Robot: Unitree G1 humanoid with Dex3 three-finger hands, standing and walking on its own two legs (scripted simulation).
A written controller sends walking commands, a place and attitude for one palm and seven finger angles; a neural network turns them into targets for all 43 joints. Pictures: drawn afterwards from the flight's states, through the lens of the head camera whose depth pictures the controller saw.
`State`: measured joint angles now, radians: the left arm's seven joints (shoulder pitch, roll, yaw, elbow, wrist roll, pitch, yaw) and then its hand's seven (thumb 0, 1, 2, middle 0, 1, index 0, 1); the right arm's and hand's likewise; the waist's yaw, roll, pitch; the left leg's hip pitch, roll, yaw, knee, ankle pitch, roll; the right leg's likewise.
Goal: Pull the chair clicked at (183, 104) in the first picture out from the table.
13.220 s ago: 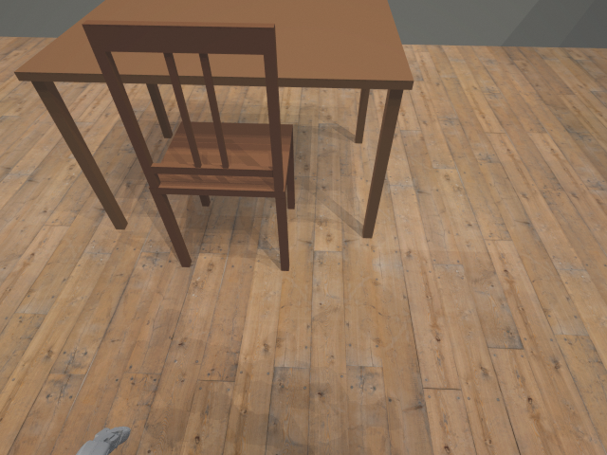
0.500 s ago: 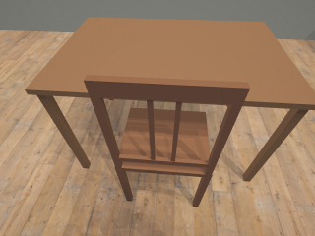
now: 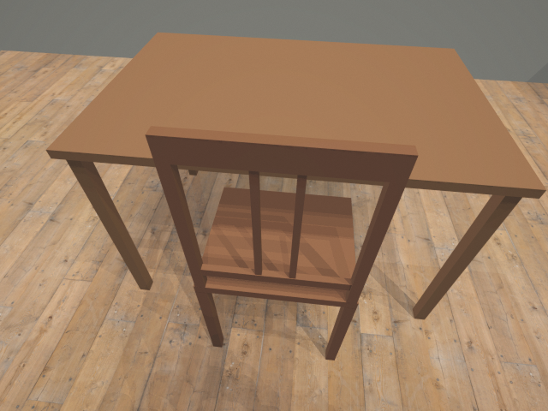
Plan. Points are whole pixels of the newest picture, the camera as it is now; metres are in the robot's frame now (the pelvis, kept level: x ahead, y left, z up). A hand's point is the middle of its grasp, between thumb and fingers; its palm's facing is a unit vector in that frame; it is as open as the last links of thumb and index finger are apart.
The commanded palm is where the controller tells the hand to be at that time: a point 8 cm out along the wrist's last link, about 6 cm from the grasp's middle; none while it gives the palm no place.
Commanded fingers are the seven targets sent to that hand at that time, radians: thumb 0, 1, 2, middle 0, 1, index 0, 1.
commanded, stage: come to a stop and stand still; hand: left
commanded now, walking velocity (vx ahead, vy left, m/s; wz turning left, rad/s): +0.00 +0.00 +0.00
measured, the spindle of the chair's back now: (256, 229) +0.49 +0.08 -0.08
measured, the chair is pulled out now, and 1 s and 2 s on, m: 0.00 0.00 0.00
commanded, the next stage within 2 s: look again from close up in 0.32 s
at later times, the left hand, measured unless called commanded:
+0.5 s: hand out of the picture -0.06 +0.14 -0.17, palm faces +0.05 -0.98 -0.18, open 7.4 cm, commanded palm none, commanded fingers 0.00 0.90 0.90 -0.20 -0.30 -0.20 -0.30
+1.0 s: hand out of the picture -0.03 +0.20 -0.18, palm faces +0.04 -0.98 -0.19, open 7.3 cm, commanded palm none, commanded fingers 0.00 0.90 0.90 -0.20 -0.30 -0.20 -0.30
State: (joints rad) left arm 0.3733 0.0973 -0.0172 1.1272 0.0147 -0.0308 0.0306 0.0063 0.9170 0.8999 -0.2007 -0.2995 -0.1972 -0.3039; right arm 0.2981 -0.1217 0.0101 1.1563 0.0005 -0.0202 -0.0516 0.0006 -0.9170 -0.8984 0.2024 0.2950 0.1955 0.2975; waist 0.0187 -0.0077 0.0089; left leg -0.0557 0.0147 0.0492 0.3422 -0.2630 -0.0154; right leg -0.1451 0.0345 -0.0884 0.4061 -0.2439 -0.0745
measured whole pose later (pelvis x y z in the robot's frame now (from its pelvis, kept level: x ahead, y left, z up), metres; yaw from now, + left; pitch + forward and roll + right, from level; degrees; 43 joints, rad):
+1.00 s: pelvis -0.02 +0.04 +0.00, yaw +0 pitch +0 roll +0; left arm 0.32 0.12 -0.01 1.10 0.01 -0.02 0.03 0.01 0.93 0.90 -0.20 -0.30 -0.20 -0.30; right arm 0.35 -0.12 0.02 1.11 -0.01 -0.03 -0.03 0.00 -0.91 -0.90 0.20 0.30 0.20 0.30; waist 0.00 0.02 0.01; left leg -0.15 -0.05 0.08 0.43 -0.27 0.06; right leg -0.24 -0.02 -0.07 0.48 -0.23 -0.02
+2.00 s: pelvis -0.02 +0.04 +0.00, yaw +0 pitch -2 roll +1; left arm 0.33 0.09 -0.02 1.13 0.01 -0.01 0.03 0.01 0.92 0.90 -0.20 -0.30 -0.20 -0.30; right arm 0.31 -0.11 0.02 1.16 0.00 -0.03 -0.04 0.00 -0.91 -0.90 0.20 0.30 0.20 0.30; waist 0.01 0.00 0.03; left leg -0.11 -0.05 0.08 0.40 -0.26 0.06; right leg -0.20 -0.01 -0.07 0.46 -0.24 -0.02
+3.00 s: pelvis -0.02 -0.01 +0.00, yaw +1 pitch -1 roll +1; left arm 0.36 0.08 -0.01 1.11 0.01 -0.03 0.03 0.00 0.91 0.90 -0.20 -0.30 -0.20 -0.30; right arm 0.33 -0.09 0.02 1.16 0.00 -0.02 -0.04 0.00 -0.91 -0.90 0.20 0.30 0.20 0.30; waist 0.01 0.00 0.02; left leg -0.13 0.00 0.05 0.39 -0.25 0.00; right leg -0.21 0.03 -0.10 0.44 -0.23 -0.08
